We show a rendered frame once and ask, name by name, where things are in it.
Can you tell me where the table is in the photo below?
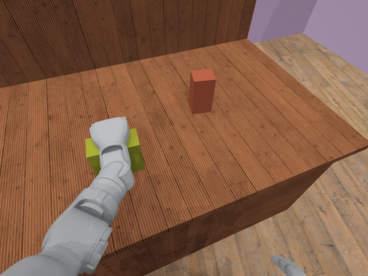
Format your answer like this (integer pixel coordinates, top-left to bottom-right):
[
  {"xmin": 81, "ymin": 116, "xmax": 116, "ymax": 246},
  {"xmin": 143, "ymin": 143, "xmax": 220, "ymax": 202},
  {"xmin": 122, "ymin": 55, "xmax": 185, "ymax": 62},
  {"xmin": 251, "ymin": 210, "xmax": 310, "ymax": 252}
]
[{"xmin": 0, "ymin": 0, "xmax": 368, "ymax": 276}]

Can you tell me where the robot right hand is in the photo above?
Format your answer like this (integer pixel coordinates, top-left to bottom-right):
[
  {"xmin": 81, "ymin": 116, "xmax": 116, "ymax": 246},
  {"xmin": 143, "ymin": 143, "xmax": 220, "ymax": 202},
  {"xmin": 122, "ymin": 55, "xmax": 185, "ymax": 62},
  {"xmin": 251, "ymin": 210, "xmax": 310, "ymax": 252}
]
[{"xmin": 271, "ymin": 255, "xmax": 306, "ymax": 276}]

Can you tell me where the sponge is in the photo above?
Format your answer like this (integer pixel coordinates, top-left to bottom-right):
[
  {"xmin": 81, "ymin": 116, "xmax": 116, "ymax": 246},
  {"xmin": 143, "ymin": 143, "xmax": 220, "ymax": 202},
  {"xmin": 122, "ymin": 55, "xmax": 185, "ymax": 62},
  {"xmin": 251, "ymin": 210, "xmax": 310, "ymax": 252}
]
[{"xmin": 85, "ymin": 128, "xmax": 145, "ymax": 176}]

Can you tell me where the robot left forearm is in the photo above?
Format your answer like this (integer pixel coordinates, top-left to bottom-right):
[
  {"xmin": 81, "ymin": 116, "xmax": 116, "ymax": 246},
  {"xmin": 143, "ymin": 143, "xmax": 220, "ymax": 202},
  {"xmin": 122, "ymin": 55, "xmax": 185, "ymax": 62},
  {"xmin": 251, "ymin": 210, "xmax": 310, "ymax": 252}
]
[{"xmin": 41, "ymin": 142, "xmax": 135, "ymax": 251}]

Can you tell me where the robot left upper arm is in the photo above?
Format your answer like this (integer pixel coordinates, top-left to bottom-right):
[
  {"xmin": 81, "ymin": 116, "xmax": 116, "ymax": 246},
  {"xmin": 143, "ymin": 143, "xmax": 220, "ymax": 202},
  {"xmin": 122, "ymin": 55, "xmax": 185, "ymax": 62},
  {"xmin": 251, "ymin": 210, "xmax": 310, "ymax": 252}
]
[{"xmin": 0, "ymin": 208, "xmax": 112, "ymax": 276}]

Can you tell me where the robot left hand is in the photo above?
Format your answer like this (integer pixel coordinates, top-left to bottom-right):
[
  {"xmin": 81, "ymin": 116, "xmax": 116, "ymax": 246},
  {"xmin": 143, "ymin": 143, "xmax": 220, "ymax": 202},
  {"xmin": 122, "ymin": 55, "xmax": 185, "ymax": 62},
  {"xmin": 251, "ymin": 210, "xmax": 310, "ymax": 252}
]
[{"xmin": 89, "ymin": 116, "xmax": 129, "ymax": 150}]

